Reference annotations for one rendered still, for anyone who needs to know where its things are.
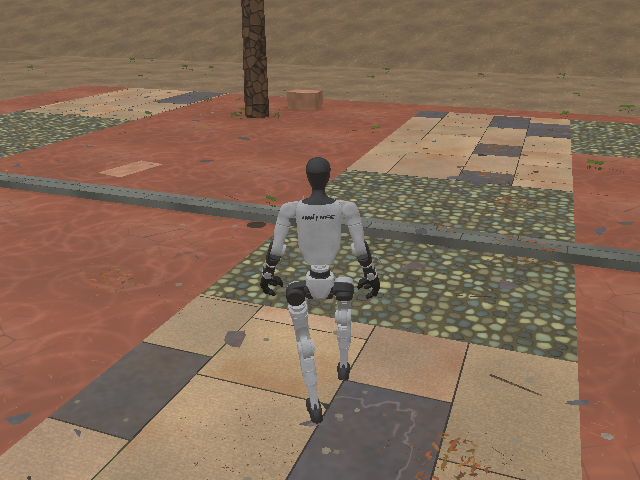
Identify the right robot forearm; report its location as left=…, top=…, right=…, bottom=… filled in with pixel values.
left=357, top=240, right=377, bottom=281

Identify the left robot hand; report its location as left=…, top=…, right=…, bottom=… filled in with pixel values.
left=260, top=275, right=283, bottom=296

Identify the right robot hand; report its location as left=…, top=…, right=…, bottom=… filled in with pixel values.
left=357, top=275, right=380, bottom=299

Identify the left robot upper arm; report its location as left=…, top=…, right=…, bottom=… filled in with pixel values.
left=270, top=201, right=298, bottom=256

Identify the right robot upper arm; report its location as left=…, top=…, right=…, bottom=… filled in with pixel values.
left=339, top=201, right=367, bottom=256

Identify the robot left thigh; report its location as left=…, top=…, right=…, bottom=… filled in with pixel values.
left=286, top=280, right=315, bottom=359

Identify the humanoid robot head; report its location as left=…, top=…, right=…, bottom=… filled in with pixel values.
left=302, top=157, right=336, bottom=205

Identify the left robot forearm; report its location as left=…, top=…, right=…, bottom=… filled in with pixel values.
left=262, top=241, right=281, bottom=279

